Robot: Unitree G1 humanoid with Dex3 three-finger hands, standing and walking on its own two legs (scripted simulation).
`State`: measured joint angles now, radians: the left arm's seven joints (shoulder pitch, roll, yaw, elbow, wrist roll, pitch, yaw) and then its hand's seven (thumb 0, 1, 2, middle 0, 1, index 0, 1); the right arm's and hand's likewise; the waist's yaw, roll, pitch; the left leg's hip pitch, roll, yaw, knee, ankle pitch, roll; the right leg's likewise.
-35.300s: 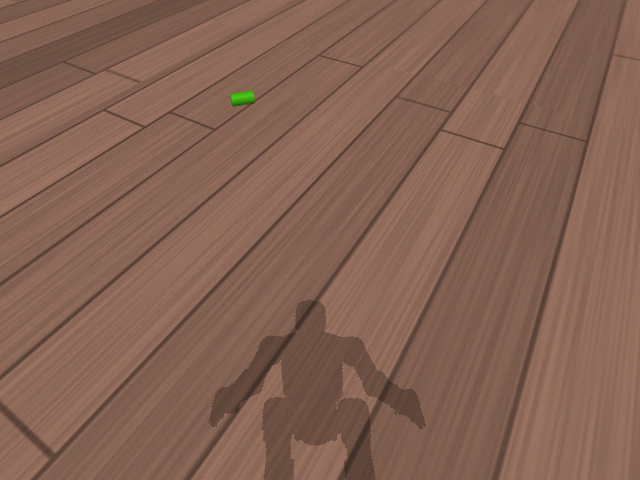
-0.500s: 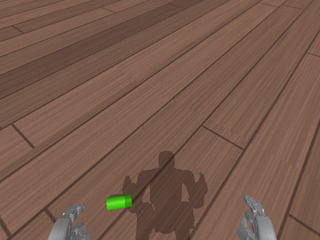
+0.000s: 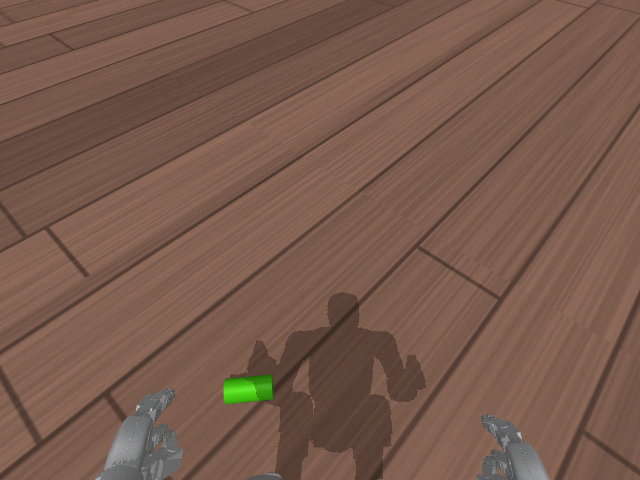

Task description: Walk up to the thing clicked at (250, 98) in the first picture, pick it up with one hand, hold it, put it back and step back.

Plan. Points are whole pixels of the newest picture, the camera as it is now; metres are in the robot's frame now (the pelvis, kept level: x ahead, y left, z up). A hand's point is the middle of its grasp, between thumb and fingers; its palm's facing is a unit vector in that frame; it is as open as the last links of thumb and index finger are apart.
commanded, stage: stand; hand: left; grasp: from above
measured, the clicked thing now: (249, 389) +0.46 +0.22 -0.70
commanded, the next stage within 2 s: none
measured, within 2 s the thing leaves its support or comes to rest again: neither
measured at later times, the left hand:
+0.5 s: hand out of the picture +0.05 +0.24 -0.12, palm faces +0.05 -0.95 -0.32, open 7.4 cm
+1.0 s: hand out of the picture +0.06 +0.25 -0.11, palm faces +0.04 -0.94 -0.34, open 7.4 cm
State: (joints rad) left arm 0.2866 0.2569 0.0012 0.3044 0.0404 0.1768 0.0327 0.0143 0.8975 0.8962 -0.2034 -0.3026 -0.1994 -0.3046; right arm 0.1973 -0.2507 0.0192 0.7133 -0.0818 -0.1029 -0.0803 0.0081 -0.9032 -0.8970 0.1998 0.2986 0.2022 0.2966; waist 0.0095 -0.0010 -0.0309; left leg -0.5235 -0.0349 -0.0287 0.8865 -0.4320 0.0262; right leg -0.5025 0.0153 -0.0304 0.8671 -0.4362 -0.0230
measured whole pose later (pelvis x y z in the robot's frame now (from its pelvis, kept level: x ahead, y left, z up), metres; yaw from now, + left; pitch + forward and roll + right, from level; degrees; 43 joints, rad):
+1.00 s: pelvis +0.01 +0.01 +0.05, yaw +1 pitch -4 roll +0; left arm 0.12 0.30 0.03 1.17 0.02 0.00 0.03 0.01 0.90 0.90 -0.20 -0.30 -0.20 -0.30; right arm 0.12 -0.31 -0.02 1.15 -0.02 -0.01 -0.02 0.00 -0.91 -0.90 0.20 0.30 0.20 0.30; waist 0.01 0.01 0.06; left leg -0.09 -0.05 -0.04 0.32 -0.16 0.03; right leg -0.08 -0.01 -0.03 0.32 -0.18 0.00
